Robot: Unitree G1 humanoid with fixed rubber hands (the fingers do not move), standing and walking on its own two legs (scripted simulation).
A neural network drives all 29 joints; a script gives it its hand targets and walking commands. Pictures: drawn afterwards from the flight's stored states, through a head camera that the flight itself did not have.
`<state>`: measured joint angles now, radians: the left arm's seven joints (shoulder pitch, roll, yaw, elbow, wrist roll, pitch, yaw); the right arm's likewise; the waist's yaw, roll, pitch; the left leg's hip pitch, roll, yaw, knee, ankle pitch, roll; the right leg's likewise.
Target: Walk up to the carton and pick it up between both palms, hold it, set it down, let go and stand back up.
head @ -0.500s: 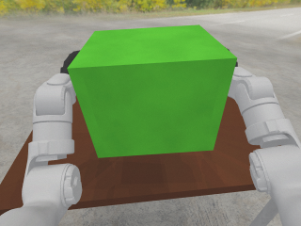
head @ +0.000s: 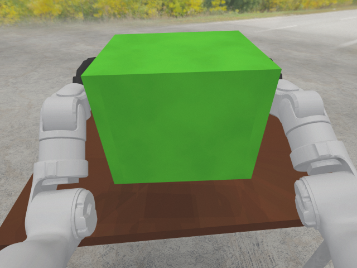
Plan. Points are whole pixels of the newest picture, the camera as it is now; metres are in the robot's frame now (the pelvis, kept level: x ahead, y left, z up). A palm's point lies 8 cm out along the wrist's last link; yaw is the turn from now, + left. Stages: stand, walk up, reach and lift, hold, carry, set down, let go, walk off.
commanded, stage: hold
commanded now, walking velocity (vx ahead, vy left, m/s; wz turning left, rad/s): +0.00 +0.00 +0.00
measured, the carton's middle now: (179, 103) +0.40 +0.01 +0.26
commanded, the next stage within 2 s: none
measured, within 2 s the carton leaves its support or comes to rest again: neither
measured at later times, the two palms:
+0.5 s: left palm (88, 95) +0.36 +0.19 +0.29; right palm (274, 93) +0.37 -0.19 +0.30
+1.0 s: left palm (83, 95) +0.36 +0.20 +0.29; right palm (270, 89) +0.38 -0.18 +0.31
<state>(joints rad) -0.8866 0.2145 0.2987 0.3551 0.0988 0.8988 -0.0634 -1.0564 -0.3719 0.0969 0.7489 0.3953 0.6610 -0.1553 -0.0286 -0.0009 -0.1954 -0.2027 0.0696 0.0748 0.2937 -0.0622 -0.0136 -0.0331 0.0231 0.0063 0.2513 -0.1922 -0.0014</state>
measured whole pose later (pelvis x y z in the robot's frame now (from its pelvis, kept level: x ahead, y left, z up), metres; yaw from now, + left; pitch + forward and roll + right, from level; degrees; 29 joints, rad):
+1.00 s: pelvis +0.00 +0.00 +0.00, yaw +1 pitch -2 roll -1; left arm -0.86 0.21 0.28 0.30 0.10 0.91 -0.06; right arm -1.06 -0.37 0.09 0.75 0.42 0.66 -0.16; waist -0.05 -0.01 -0.18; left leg -0.20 0.07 0.06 0.31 -0.07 -0.02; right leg -0.02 0.02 0.00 0.24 -0.19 0.00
